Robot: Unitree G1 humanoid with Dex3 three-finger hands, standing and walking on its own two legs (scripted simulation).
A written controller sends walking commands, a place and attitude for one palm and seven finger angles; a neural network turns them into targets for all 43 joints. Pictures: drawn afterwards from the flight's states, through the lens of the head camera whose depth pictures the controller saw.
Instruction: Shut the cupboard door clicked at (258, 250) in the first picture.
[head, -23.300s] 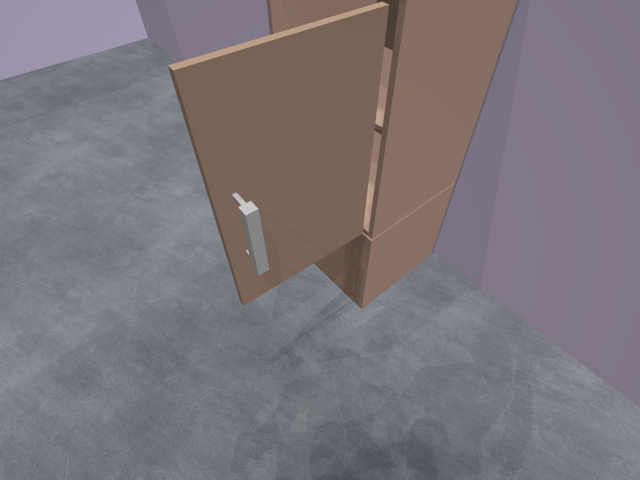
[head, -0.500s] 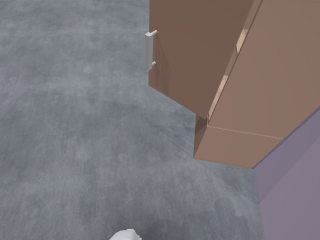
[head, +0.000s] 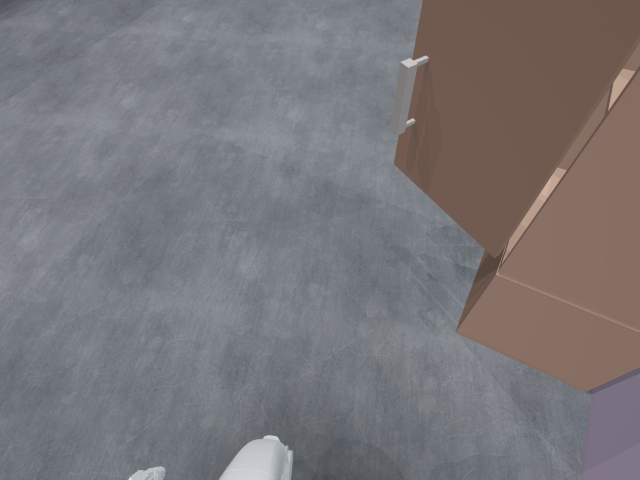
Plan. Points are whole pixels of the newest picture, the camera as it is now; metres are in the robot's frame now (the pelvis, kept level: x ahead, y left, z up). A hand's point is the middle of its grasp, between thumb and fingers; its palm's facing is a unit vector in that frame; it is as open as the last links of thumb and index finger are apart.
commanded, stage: walk to a spot facing it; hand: left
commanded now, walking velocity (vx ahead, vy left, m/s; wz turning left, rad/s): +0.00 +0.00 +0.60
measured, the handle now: (410, 96) +0.89 -0.18 -0.08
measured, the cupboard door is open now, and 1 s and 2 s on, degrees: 61 61 61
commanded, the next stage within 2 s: turn to face it in 1.92 s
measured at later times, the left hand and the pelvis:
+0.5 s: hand out of the picture +0.03 +0.21 -0.16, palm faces +0.35 -0.88 -0.32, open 7.4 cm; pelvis +0.01 -0.03 -0.02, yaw +20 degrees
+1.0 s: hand out of the picture -0.03 +0.20 -0.17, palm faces +0.62 -0.74 -0.24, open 7.4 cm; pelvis +0.05 -0.01 -0.01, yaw +38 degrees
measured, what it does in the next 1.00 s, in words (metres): steps on the spot, turning left: left foot, then right foot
